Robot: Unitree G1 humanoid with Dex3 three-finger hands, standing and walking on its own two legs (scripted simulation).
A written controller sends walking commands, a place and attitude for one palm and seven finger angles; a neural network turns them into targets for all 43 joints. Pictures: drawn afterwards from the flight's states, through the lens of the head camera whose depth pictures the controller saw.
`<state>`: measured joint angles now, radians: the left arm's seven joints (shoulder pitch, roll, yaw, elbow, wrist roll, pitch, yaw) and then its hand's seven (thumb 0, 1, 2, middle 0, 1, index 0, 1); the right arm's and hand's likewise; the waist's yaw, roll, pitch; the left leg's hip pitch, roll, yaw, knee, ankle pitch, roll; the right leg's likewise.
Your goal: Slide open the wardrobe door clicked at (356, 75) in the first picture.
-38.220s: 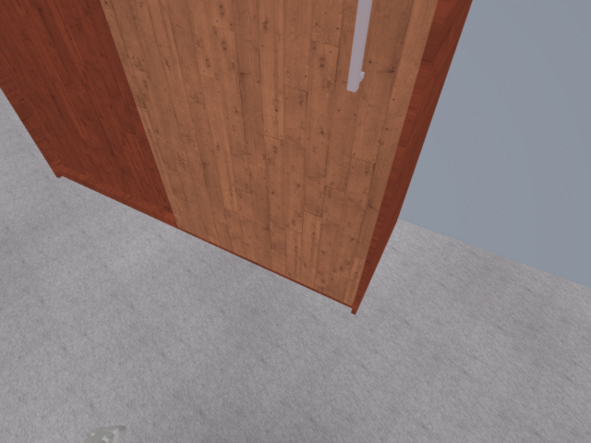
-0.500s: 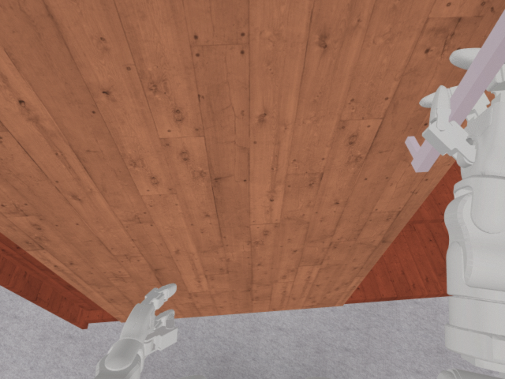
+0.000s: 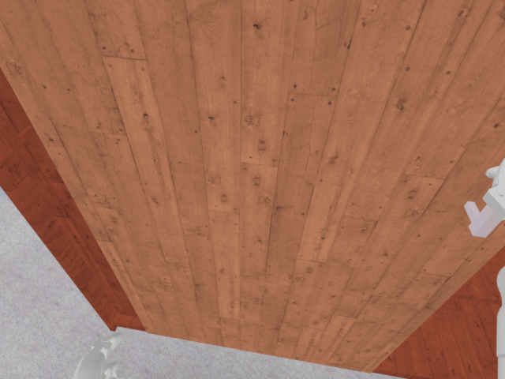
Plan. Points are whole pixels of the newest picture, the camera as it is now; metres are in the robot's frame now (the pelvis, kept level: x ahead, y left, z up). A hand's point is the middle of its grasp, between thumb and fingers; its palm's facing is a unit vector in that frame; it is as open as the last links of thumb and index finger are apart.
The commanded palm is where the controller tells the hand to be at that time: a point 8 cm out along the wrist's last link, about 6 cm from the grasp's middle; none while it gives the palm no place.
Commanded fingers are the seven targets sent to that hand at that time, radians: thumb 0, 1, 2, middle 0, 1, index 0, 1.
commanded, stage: stop walking and hold the door there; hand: right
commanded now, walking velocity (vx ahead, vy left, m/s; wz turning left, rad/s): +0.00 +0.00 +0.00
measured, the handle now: out of the picture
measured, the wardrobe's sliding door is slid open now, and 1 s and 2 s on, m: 0.66 0.66 0.65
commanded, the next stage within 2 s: loosen the grip on the handle in 1.52 s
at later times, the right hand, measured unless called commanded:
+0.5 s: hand (497, 191) +0.32 -0.28 +0.22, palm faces +0.48 +0.86 -0.17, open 5.8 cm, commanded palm +0.28 -0.31 +0.20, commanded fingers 0.00 -0.90 -0.90 0.45 1.40 0.45 1.40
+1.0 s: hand (501, 193) +0.31 -0.28 +0.22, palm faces +0.38 +0.91 -0.15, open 5.9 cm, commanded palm +0.28 -0.31 +0.20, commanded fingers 0.00 -0.90 -0.90 0.45 1.40 0.45 1.40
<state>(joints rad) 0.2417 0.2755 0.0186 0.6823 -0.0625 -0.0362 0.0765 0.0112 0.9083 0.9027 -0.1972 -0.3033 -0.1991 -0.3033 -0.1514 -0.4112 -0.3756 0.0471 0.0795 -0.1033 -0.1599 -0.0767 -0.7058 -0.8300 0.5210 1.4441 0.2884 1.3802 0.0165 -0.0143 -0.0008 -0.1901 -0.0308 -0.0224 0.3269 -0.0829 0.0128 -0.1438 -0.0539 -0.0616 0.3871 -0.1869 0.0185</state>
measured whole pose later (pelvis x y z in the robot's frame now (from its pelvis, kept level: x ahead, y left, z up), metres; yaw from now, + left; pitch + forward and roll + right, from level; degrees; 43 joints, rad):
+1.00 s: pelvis -0.01 -0.06 +0.00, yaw -1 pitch -2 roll +0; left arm 0.15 0.14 -0.07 0.65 -0.04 -0.01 0.05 0.01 0.91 0.90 -0.20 -0.30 -0.20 -0.30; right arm -0.17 -0.31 -0.20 -0.17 0.05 -0.04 -0.18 -0.07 -0.73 -0.76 0.44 1.49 0.32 1.32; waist -0.04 0.00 0.06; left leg -0.18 0.04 0.03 0.46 -0.27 0.00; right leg -0.13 0.04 -0.09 0.31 -0.14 -0.07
